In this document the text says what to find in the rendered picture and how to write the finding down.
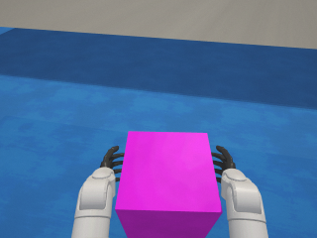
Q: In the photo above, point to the robot left hand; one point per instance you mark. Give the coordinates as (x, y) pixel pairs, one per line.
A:
(109, 158)

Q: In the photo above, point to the right robot forearm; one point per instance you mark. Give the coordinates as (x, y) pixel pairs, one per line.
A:
(244, 206)

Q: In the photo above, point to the left robot forearm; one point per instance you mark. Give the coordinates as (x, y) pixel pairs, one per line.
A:
(94, 205)

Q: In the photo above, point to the robot right hand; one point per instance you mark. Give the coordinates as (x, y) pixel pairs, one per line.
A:
(227, 161)

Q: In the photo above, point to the carton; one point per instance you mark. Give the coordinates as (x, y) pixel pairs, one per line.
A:
(168, 186)

